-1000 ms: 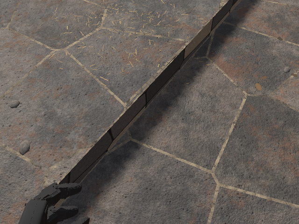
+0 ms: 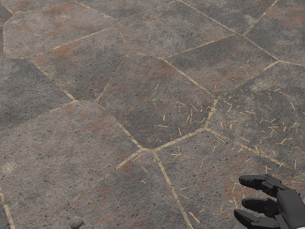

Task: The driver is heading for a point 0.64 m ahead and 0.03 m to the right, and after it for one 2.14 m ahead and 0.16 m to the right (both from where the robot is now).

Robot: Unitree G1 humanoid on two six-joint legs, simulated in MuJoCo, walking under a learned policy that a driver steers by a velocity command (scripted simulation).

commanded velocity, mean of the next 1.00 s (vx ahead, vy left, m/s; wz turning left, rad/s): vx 0.54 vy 0.00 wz -0.08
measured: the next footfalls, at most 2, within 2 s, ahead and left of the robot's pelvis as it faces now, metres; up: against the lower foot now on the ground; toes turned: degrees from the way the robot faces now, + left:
left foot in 0.24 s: +0.28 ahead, +0.17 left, +0.15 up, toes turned -14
right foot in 0.62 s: +0.46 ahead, -0.16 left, +0.15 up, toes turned -16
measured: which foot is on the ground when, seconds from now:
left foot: up 0.00-0.22, down 0.24-0.62, up 0.64-1.00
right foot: down 0.00-0.26, up 0.28-0.60, down 0.62-1.00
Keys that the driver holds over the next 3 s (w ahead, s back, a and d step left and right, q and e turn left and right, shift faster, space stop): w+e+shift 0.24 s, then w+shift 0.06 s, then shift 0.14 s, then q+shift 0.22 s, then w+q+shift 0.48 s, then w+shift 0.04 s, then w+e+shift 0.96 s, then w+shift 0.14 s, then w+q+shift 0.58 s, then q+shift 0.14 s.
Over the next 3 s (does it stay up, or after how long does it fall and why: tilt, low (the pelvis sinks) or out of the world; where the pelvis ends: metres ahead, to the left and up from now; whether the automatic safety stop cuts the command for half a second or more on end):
stays up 2.02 -0.18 0.10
